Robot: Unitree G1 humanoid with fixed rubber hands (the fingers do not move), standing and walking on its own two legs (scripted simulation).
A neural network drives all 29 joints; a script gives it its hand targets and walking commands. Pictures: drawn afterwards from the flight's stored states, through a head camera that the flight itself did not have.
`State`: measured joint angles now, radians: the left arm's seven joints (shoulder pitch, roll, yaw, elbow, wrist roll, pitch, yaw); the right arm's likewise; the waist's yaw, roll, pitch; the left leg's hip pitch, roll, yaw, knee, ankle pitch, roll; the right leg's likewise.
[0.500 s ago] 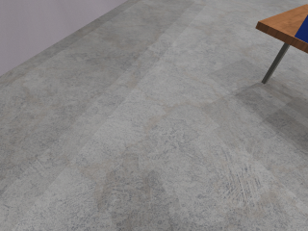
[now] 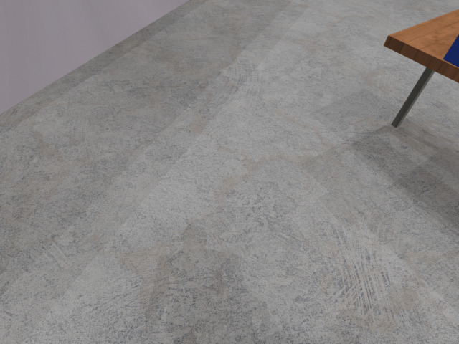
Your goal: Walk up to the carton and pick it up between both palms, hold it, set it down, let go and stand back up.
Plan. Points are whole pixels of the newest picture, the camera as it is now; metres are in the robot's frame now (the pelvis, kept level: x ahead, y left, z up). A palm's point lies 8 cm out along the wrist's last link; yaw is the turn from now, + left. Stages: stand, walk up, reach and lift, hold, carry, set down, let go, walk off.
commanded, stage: stand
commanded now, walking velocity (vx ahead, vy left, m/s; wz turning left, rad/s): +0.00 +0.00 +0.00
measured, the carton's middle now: out of the picture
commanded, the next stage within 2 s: walk up in 1.06 s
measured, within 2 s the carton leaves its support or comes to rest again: neither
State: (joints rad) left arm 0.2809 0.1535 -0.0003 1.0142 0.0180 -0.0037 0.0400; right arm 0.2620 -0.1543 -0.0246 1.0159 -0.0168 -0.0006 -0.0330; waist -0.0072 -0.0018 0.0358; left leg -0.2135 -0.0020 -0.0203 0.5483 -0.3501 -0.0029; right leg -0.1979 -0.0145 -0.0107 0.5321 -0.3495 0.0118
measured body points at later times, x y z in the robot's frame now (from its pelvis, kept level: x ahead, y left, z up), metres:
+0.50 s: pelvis +0.00 +0.00 +0.00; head +0.01 +0.00 +0.45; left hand -0.01 +0.21 -0.16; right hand -0.02 -0.22 -0.16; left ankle -0.04 +0.12 -0.73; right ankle -0.04 -0.13 -0.73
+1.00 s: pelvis -0.02 -0.01 +0.01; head +0.00 -0.01 +0.46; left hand -0.06 +0.19 -0.16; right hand -0.06 -0.21 -0.16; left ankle -0.04 +0.12 -0.73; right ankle -0.04 -0.13 -0.73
